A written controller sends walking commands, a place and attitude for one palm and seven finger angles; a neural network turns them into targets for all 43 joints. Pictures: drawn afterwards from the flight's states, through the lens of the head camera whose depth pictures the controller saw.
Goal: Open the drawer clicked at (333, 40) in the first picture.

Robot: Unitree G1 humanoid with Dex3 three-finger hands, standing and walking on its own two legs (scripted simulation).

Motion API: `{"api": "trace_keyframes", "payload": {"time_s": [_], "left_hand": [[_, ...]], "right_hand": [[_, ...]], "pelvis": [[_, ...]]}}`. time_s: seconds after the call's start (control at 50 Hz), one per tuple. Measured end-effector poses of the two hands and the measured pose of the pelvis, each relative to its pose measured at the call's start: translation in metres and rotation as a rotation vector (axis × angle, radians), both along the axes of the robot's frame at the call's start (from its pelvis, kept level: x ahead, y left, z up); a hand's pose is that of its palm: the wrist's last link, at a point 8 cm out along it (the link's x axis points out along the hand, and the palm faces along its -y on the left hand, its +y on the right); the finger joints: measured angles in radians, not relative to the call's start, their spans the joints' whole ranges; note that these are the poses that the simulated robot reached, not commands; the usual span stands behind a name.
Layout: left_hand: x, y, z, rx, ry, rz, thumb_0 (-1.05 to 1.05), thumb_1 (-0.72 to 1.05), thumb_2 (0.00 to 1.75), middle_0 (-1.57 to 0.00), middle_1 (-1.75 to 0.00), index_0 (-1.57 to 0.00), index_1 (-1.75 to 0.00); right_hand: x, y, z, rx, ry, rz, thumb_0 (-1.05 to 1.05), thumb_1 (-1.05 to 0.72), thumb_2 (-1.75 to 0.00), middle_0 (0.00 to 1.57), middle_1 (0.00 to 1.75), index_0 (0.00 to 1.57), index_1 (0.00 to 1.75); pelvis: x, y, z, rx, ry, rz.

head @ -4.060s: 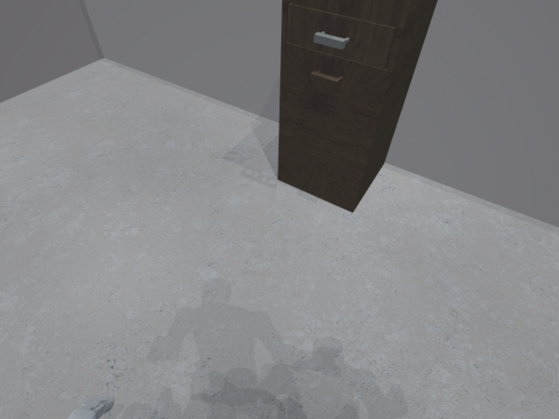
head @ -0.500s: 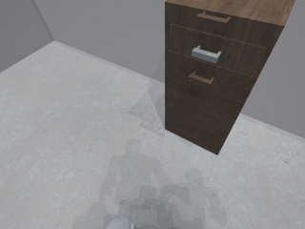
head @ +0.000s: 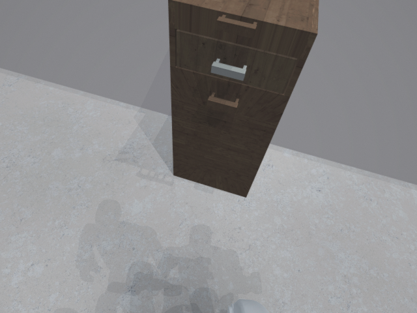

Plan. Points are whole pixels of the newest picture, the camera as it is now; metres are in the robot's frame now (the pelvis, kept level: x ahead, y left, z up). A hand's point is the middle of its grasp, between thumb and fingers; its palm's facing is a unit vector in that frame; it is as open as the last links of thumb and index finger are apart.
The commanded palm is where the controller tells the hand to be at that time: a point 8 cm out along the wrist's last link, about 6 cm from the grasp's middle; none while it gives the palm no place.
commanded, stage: turn to face it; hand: left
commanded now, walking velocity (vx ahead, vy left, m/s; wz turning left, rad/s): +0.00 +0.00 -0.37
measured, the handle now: (229, 67) +0.81 +0.00 +0.01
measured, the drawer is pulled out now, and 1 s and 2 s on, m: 0.00 0.00 0.00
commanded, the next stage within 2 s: take the last steps up to it in 0.20 s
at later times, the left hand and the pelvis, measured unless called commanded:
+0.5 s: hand out of the picture +0.13 +0.10 -0.15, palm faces -0.16 -0.96 -0.25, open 7.3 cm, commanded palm none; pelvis +0.01 -0.06 +0.00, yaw -10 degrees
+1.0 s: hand out of the picture +0.12 +0.15 -0.19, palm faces -0.13 -0.98 -0.15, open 7.4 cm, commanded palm none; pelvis +0.15 -0.03 -0.01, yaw -13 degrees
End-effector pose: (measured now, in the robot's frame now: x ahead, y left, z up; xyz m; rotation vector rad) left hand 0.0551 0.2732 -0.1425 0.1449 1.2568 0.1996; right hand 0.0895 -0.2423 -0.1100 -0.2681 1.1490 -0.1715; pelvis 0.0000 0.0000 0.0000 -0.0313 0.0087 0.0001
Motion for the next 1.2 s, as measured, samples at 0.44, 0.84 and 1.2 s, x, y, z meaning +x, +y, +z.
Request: {"api": "trace_keyframes", "payload": {"time_s": [0.44, 0.84, 1.2], "left_hand": [[0.082, -0.118, 0.022, 0.035, -0.1, -0.273, 0.01, 0.91, 0.9, -0.2, -0.3, -0.2, -0.3], [-0.015, -0.093, -0.012, -0.041, 0.323, -0.089, 0.01, 0.91, 0.9, -0.2, -0.3, -0.2, -0.3], [0.244, -0.104, -0.001, -0.025, 0.028, -0.25, 0.01, 0.92, 0.9, -0.2, -0.3, -0.2, -0.3]], "right_hand": [[-0.146, -0.055, -0.05, 0.137, 0.268, -0.312, 0.01, -0.9, -0.9, 0.2, 0.29, 0.2, 0.3], [0.062, -0.055, -0.028, 0.099, -0.011, -0.171, 0.01, -0.9, -0.9, 0.2, 0.29, 0.2, 0.3], [0.04, -0.013, -0.032, 0.146, 0.229, -0.365, 0.0, -0.93, -0.9, 0.2, 0.29, 0.2, 0.3]], "pelvis": [[0.003, -0.058, -0.006, 0.05, -0.002, -0.161], [0.102, -0.051, -0.013, 0.02, -0.021, -0.192], [0.211, -0.049, -0.001, 0.051, -0.027, -0.23]]}}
